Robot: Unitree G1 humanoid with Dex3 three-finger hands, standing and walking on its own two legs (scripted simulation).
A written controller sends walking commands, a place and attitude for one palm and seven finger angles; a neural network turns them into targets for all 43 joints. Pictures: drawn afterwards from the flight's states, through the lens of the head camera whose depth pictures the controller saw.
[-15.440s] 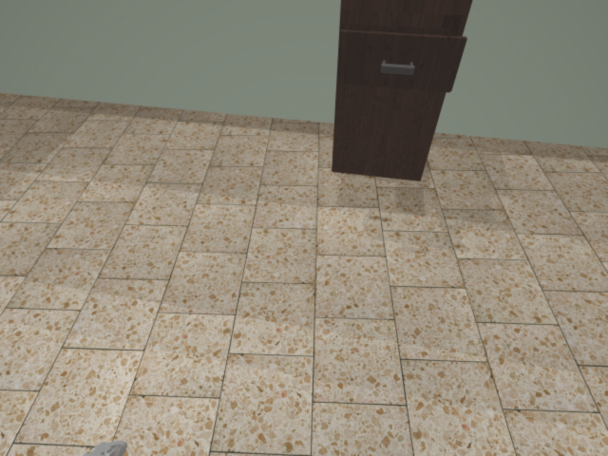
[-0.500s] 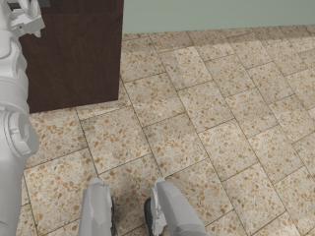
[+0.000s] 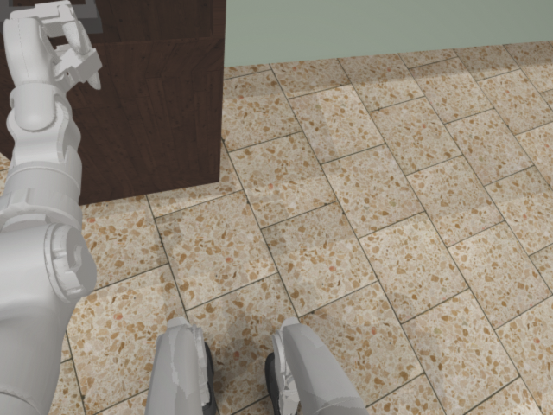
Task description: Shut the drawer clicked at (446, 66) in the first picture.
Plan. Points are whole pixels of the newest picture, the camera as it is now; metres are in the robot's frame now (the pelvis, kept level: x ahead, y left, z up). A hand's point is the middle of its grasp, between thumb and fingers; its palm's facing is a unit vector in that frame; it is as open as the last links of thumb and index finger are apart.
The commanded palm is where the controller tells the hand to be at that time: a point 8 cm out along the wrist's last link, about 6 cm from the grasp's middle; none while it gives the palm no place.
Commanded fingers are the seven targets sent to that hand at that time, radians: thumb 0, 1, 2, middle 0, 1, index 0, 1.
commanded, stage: pull the fist back off the drawer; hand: left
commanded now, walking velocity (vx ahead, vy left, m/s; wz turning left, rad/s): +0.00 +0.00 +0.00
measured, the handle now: (49, 7) +0.64 +0.24 +0.07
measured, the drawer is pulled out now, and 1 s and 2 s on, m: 0.00 0.00 0.00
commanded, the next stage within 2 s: draw the hand back to the body in 0.10 s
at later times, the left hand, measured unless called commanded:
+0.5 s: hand (51, 87) +0.47 +0.19 +0.12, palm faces +0.19 -0.98 -0.03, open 3.3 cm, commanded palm +0.43 +0.23 +0.14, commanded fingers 0.00 0.90 0.90 -1.40 -1.60 -1.40 -1.60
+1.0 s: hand out of the picture +0.33 +0.22 +0.22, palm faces +0.31 -0.91 -0.27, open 3.3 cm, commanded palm +0.28 +0.26 +0.24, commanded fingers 0.00 0.90 0.90 -1.40 -1.60 -1.40 -1.60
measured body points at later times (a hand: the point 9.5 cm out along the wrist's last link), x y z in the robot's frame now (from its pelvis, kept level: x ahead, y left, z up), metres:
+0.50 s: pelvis +0.06 -0.01 +0.07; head +0.17 +0.00 +0.51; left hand +0.46 +0.25 +0.13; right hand +0.13 -0.26 -0.05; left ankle +0.08 +0.09 -0.59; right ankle +0.02 -0.12 -0.59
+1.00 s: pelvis +0.06 -0.02 +0.14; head +0.07 -0.03 +0.59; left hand +0.31 +0.26 +0.24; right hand +0.27 -0.23 +0.06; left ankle +0.08 +0.09 -0.59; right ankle +0.02 -0.12 -0.59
